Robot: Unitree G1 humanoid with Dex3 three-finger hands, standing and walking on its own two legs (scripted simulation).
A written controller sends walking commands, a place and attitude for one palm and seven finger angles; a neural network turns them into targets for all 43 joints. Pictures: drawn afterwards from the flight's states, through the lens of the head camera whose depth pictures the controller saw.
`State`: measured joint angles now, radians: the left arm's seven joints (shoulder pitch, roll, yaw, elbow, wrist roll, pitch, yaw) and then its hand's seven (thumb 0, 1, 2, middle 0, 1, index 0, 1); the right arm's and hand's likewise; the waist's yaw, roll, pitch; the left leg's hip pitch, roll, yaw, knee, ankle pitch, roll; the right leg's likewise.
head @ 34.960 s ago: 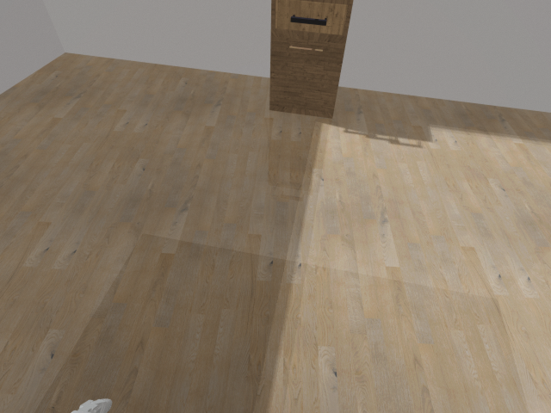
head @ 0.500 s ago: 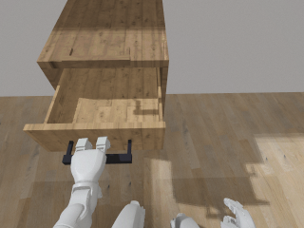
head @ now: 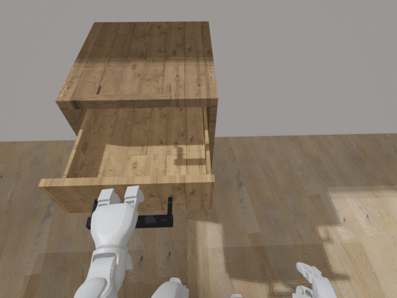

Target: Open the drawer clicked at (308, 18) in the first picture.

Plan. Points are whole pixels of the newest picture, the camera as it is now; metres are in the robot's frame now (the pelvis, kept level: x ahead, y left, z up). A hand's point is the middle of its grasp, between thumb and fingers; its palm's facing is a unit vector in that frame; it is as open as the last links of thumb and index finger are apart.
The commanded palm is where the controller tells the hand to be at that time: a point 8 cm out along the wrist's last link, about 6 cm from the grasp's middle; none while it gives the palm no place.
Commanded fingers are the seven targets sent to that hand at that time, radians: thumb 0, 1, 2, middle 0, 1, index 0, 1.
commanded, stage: lift the hand off the handle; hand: left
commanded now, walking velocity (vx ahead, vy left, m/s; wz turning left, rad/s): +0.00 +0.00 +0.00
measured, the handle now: (132, 212) +0.32 +0.18 -0.08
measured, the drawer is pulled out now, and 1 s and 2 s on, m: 0.24 0.24 0.24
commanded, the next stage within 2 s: draw the hand back to the body in 1.66 s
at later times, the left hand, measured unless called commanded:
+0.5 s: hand (122, 220) +0.28 +0.18 -0.02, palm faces +0.00 -0.11 -0.99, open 13.7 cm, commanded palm +0.26 +0.18 +0.04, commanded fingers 0.00 -0.50 0.30 -0.30 -1.20 -0.30 -1.20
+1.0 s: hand (119, 208) +0.28 +0.18 +0.02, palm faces +0.00 -0.12 -0.99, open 13.8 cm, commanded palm +0.26 +0.18 +0.08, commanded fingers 0.00 -0.50 0.30 -0.30 -1.20 -0.30 -1.20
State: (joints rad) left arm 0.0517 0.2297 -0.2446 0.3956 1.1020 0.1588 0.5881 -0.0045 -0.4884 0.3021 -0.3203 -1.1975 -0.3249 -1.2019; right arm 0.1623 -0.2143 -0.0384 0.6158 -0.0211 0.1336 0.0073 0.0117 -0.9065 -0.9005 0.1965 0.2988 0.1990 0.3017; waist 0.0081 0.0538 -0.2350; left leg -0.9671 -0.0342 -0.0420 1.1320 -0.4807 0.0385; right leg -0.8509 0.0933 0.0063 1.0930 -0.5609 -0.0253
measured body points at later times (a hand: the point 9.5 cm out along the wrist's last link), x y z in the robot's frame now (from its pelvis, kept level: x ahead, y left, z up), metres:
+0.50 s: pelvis +0.00 +0.00 +0.02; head +0.04 -0.01 +0.47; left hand +0.27 +0.19 +0.04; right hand +0.17 -0.24 -0.09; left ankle +0.03 +0.09 -0.65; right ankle -0.02 -0.11 -0.65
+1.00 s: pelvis +0.01 -0.01 +0.04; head +0.03 -0.03 +0.49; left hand +0.28 +0.18 +0.07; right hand +0.18 -0.24 -0.07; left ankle +0.03 +0.09 -0.65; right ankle -0.02 -0.11 -0.65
